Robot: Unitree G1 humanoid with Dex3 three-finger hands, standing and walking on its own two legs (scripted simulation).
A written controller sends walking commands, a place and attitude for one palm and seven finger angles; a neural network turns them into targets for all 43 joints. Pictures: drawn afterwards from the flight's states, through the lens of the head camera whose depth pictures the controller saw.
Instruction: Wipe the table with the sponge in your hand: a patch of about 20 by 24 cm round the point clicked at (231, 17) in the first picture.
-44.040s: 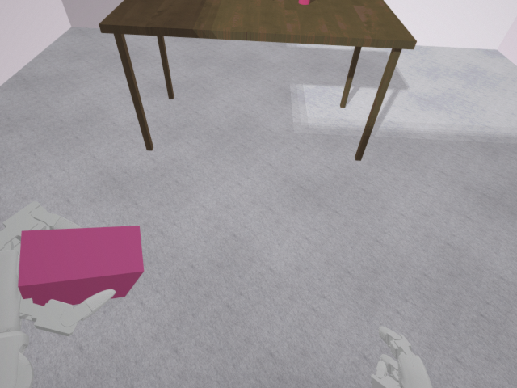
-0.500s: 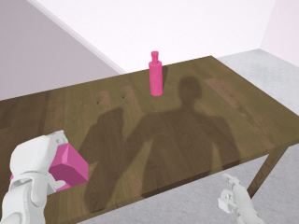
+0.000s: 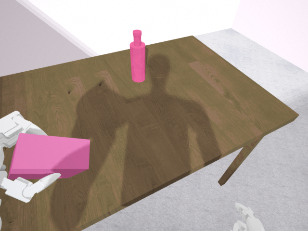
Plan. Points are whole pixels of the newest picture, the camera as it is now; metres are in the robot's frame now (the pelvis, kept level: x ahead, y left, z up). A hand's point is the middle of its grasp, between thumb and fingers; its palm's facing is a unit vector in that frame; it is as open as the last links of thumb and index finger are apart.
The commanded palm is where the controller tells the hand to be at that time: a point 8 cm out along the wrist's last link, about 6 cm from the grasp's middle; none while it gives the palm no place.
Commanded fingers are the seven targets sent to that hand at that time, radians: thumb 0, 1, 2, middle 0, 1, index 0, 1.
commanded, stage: step back with the hand held close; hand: left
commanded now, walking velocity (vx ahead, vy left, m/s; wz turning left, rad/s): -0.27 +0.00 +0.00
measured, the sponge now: (58, 160) +0.22 +0.20 +0.15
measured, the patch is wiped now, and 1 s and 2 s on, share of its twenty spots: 0.90 0.90 0.90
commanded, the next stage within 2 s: stop stepping back and stand still in 1.34 s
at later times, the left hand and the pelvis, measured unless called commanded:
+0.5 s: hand (11, 178) +0.17 +0.25 +0.17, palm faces +0.41 -0.83 -0.38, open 9.8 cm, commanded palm +0.12 +0.29 +0.19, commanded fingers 0.00 0.10 1.30 -1.20 -1.60 -1.20 -1.60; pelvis -0.03 +0.01 -0.01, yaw +1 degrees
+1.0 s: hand (10, 200) +0.14 +0.24 +0.17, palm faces +0.36 -0.86 -0.37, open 9.8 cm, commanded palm +0.07 +0.29 +0.19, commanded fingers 0.00 0.10 1.30 -1.20 -1.60 -1.20 -1.60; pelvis -0.08 +0.00 -0.01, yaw +4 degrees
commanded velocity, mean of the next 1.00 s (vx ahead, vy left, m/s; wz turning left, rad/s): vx -0.35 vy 0.00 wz -0.01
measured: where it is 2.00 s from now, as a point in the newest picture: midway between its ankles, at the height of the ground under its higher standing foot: outside the picture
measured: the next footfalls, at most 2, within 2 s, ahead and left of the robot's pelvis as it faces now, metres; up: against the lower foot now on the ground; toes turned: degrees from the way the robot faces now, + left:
left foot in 1.02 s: -0.09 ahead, +0.16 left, +0.00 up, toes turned +5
right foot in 1.24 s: -0.03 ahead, -0.12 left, +0.00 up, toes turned +0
